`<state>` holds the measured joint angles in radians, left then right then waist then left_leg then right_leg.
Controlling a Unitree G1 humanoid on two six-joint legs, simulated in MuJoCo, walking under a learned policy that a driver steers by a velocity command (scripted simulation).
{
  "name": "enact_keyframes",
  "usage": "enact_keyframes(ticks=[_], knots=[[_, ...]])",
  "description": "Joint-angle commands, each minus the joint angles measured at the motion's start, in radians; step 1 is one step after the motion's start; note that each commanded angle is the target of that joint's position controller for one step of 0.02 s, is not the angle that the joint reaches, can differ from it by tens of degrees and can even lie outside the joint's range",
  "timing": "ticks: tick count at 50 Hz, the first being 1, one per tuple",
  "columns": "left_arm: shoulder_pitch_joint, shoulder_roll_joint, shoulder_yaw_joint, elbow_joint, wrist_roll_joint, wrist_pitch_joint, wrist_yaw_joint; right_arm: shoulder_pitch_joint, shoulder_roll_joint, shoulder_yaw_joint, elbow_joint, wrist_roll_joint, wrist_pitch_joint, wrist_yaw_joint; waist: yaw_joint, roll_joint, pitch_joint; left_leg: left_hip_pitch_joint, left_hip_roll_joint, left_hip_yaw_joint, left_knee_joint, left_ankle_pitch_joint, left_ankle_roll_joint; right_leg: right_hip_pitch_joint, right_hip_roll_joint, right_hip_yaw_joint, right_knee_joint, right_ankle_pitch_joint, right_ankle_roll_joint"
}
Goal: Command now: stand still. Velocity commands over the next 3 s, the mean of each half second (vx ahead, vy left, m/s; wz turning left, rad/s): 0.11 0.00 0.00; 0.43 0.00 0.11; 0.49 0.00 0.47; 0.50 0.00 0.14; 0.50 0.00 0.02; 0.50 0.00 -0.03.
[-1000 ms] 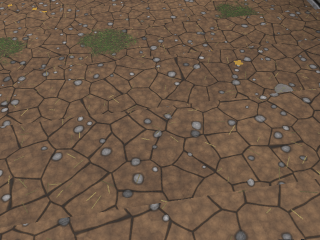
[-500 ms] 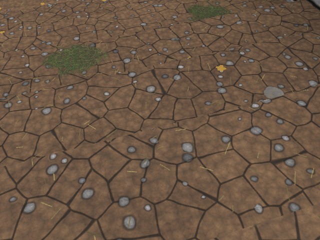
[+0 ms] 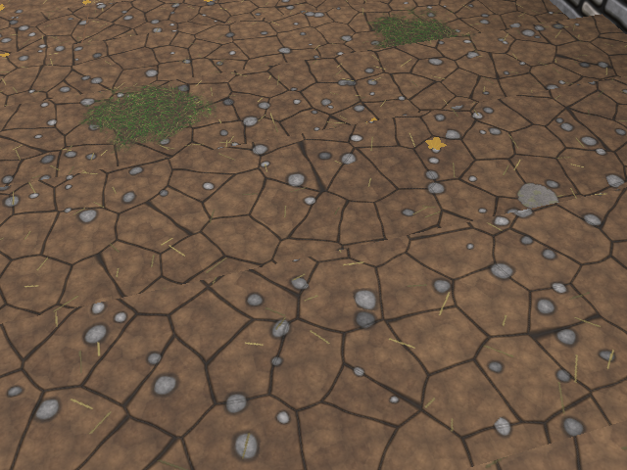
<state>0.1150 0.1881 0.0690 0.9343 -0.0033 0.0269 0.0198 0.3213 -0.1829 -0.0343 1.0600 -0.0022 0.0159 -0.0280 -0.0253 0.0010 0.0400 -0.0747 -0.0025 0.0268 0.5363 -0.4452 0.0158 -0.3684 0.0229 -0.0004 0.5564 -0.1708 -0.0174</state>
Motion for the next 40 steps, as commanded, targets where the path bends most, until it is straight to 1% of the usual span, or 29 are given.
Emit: enact_keyframes(ticks=[1, 12, 13, 14, 15, 16, 17, 18, 19, 20, 21, 22, 23, 24, 25, 26, 27, 28, 29, 30, 31, 32, 33, 34, 36, 37, 38, 39, 40], knots=[[-0.022, 0.094, 0.018, -0.032, 0.000, -0.007, 0.008, 0.086, -0.094, -0.015, -0.007, -0.001, -0.008, -0.006, 0.005, 0.015, -0.008, -0.254, 0.057, -0.055, -0.153, 0.165, 0.008, 0.254, -0.054, 0.070, -0.035, 0.225, -0.050], [-0.011, 0.094, 0.011, 0.035, 0.000, -0.004, 0.015, 0.132, -0.073, -0.013, 0.008, -0.001, -0.014, -0.009, 0.010, 0.010, 0.022, -0.268, 0.053, -0.051, -0.183, 0.105, 0.012, 0.254, -0.049, 0.071, -0.057, 0.164, -0.038], [0.000, 0.090, 0.009, 0.046, 0.000, -0.003, 0.016, 0.154, -0.075, -0.016, 0.016, 0.000, -0.013, -0.010, 0.006, 0.021, 0.011, -0.262, 0.053, -0.055, -0.199, 0.010, 0.023, 0.248, -0.032, 0.053, -0.046, 0.055, -0.037], [-0.003, 0.095, 0.011, 0.047, -0.004, -0.003, 0.017, 0.162, -0.098, -0.024, 0.014, 0.007, -0.010, -0.013, 0.001, 0.048, 0.032, -0.268, 0.068, -0.084, -0.225, -0.114, 0.052, 0.206, -0.002, 0.020, -0.010, -0.101, -0.032], [-0.021, 0.105, 0.014, 0.039, -0.010, -0.007, 0.017, 0.156, -0.134, -0.034, 0.000, 0.013, -0.011, -0.018, -0.009, 0.089, 0.069, -0.265, 0.109, -0.149, -0.266, -0.234, 0.095, 0.122, 0.033, -0.021, 0.048, -0.231, -0.025], [-0.074, 0.118, 0.016, 0.017, -0.018, -0.018, 0.014, 0.162, -0.162, -0.043, -0.013, 0.018, -0.018, -0.022, -0.029, 0.117, 0.122, -0.234, 0.186, -0.246, -0.331, -0.308, 0.144, 0.001, 0.041, -0.054, 0.113, -0.253, -0.022], [-0.126, 0.119, 0.015, -0.009, -0.025, -0.036, 0.007, 0.140, -0.191, -0.054, -0.026, 0.021, -0.031, -0.025, -0.036, 0.141, 0.182, -0.195, 0.274, -0.335, -0.372, -0.289, 0.182, -0.115, 0.006, -0.051, 0.175, -0.206, -0.028], [-0.143, 0.116, 0.013, -0.019, -0.026, -0.054, -0.001, 0.133, -0.195, -0.058, -0.030, 0.018, -0.045, -0.026, -0.037, 0.141, 0.207, -0.137, 0.323, -0.373, -0.369, -0.203, 0.205, -0.206, -0.031, -0.029, 0.213, -0.192, -0.035], [-0.147, 0.112, 0.012, -0.023, -0.026, -0.069, -0.008, 0.151, -0.178, -0.057, -0.024, 0.015, -0.059, -0.024, -0.042, 0.142, 0.211, -0.060, 0.342, -0.376, -0.345, -0.077, 0.213, -0.285, -0.055, -0.017, 0.249, -0.220, -0.040], [-0.146, 0.106, 0.010, -0.025, -0.028, -0.081, -0.016, 0.173, -0.164, -0.056, -0.018, 0.016, -0.067, -0.020, -0.043, 0.142, 0.203, 0.010, 0.345, -0.358, -0.314, 0.045, 0.211, -0.337, -0.071, -0.015, 0.260, -0.255, -0.044], [-0.144, 0.095, 0.007, -0.028, -0.032, -0.091, -0.025, 0.189, -0.155, -0.054, -0.013, 0.022, -0.069, -0.015, -0.042, 0.130, 0.192, 0.047, 0.333, -0.325, -0.283, 0.133, 0.199, -0.339, -0.075, -0.027, 0.222, -0.276, -0.048], [-0.137, 0.090, 0.006, -0.024, -0.033, -0.100, -0.031, 0.185, -0.158, -0.053, -0.015, 0.026, -0.066, -0.013, -0.031, 0.119, 0.180, 0.036, 0.305, -0.278, -0.249, 0.192, 0.178, -0.275, -0.066, -0.047, 0.148, -0.263, -0.050], [-0.070, 0.083, 0.009, 0.002, -0.035, -0.105, -0.037, 0.149, -0.165, -0.053, -0.026, 0.029, -0.060, -0.009, 0.010, 0.115, 0.145, -0.046, 0.259, -0.212, -0.205, 0.246, 0.150, -0.101, -0.030, -0.090, 0.052, -0.186, -0.052], [0.054, 0.096, 0.022, 0.050, -0.031, -0.104, -0.040, 0.126, -0.178, -0.054, -0.035, 0.027, -0.057, -0.005, 0.066, 0.122, 0.077, -0.157, 0.209, -0.161, -0.129, 0.389, 0.129, 0.142, 0.034, -0.134, 0.025, -0.088, -0.054], [0.214, 0.138, 0.046, 0.102, -0.030, -0.099, -0.040, 0.097, -0.186, -0.053, -0.046, 0.023, -0.059, -0.003, 0.140, 0.093, -0.006, -0.260, 0.158, -0.102, 0.031, 0.541, 0.101, 0.361, 0.033, -0.093, 0.031, -0.053, -0.076], [0.359, 0.241, 0.075, 0.121, -0.024, -0.099, -0.033, 0.068, -0.137, -0.039, -0.087, 0.025, -0.069, -0.002, 0.189, -0.131, -0.093, -0.468, 0.018, 0.025, 0.409, 0.474, 0.015, 0.550, -0.190, 0.308, -0.128, -0.191, -0.190], [0.412, 0.252, 0.056, 0.129, -0.010, -0.105, -0.043, 0.063, -0.079, -0.023, -0.116, 0.024, -0.094, 0.000, 0.177, -0.275, -0.197, -0.596, -0.058, -0.082, 0.678, -0.096, 0.007, 0.623, -0.391, 0.733, -0.347, -0.282, -0.296], [0.324, 0.198, 0.031, 0.121, -0.006, -0.119, -0.044, 0.026, -0.125, -0.041, -0.133, 0.055, -0.108, 0.006, 0.133, -0.197, -0.094, -0.676, -0.006, -0.153, 0.790, -0.075, 0.031, 0.531, -0.412, 0.724, -0.362, -0.372, -0.286], [0.233, 0.161, 0.015, 0.095, -0.006, -0.124, -0.047, -0.005, -0.139, -0.044, -0.142, 0.060, -0.113, 0.009, 0.105, -0.133, -0.003, -0.699, 0.044, -0.128, 0.800, 0.001, 0.053, 0.425, -0.378, 0.582, -0.356, -0.325, -0.250], [0.173, 0.141, 0.004, 0.080, -0.003, -0.127, -0.050, -0.007, -0.134, -0.049, -0.138, 0.055, -0.114, 0.006, 0.077, -0.066, 0.025, -0.675, 0.087, -0.117, 0.745, 0.102, 0.066, 0.344, -0.337, 0.468, -0.371, -0.277, -0.215], [0.134, 0.129, -0.004, 0.068, 0.001, -0.131, -0.051, 0.009, -0.131, -0.057, -0.130, 0.043, -0.108, -0.001, 0.049, -0.055, 0.034, -0.617, 0.120, -0.109, 0.669, 0.167, 0.067, 0.273, -0.289, 0.361, -0.384, -0.184, -0.184], [0.133, 0.111, -0.013, 0.074, 0.004, -0.131, -0.049, 0.025, -0.132, -0.062, -0.125, 0.032, -0.097, -0.001, 0.031, -0.073, 0.028, -0.560, 0.135, -0.104, 0.624, 0.205, 0.062, 0.233, -0.252, 0.287, -0.401, -0.120, -0.166], [0.153, 0.112, -0.016, 0.082, 0.006, -0.131, -0.043, 0.028, -0.128, -0.065, -0.124, 0.032, -0.088, -0.001, 0.026, -0.081, 0.024, -0.540, 0.139, -0.094, 0.580, 0.223, 0.054, 0.224, -0.238, 0.247, -0.411, -0.069, -0.164], [0.179, 0.123, -0.016, 0.090, 0.005, -0.130, -0.036, 0.007, -0.128, -0.067, -0.133, 0.030, -0.082, -0.002, 0.027, -0.073, 0.027, -0.547, 0.139, -0.083, 0.534, 0.244, 0.041, 0.227, -0.232, 0.221, -0.424, -0.028, -0.169], [0.209, 0.157, -0.014, 0.097, 0.006, -0.131, -0.018, -0.086, -0.132, -0.071, -0.169, 0.026, -0.080, -0.006, 0.036, -0.061, 0.053, -0.588, 0.133, -0.073, 0.387, 0.320, 0.015, 0.231, -0.230, 0.184, -0.445, 0.052, -0.175], [0.218, 0.167, -0.015, 0.103, 0.007, -0.127, -0.009, -0.160, -0.124, -0.068, -0.200, 0.016, -0.082, -0.001, 0.048, -0.049, 0.059, -0.610, 0.129, -0.073, 0.306, 0.365, 0.009, 0.245, -0.226, 0.167, -0.441, 0.117, -0.169], [0.224, 0.177, -0.014, 0.104, 0.008, -0.124, -0.003, -0.200, -0.110, -0.064, -0.217, 0.014, -0.083, 0.006, 0.053, -0.052, 0.052, -0.603, 0.119, -0.067, 0.241, 0.414, 0.004, 0.254, -0.221, 0.144, -0.438, 0.158, -0.165], [0.217, 0.188, -0.010, 0.106, 0.017, -0.123, -0.001, -0.206, -0.096, -0.060, -0.219, 0.014, -0.082, 0.014, 0.048, -0.068, 0.024, -0.529, 0.105, -0.050, 0.220, 0.470, -0.001, 0.223, -0.200, 0.085, -0.431, 0.215, -0.163], [0.216, 0.191, -0.007, 0.097, 0.026, -0.128, -0.002, -0.175, -0.105, -0.064, -0.198, 0.018, -0.080, 0.021, 0.039, -0.065, -0.012, -0.437, 0.075, -0.013, 0.263, 0.535, -0.008, 0.173, -0.175, 0.030, -0.421, 0.215, -0.164]])
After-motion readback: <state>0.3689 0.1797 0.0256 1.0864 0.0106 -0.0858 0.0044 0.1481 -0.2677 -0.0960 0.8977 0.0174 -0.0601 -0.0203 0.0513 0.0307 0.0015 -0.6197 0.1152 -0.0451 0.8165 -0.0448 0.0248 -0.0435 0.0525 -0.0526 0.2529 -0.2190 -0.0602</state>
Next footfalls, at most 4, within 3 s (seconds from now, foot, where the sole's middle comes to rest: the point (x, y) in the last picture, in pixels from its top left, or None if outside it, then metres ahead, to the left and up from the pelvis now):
1.02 left None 0.35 0.11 -0.76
1.48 right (321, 401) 0.72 -0.01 -0.92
1.94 left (204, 347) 0.89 0.30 -0.92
2.46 right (274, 278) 1.11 0.12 -0.92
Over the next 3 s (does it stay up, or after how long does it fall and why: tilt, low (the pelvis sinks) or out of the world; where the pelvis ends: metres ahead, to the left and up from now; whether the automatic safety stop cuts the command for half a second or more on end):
stays up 1.28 0.36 -0.30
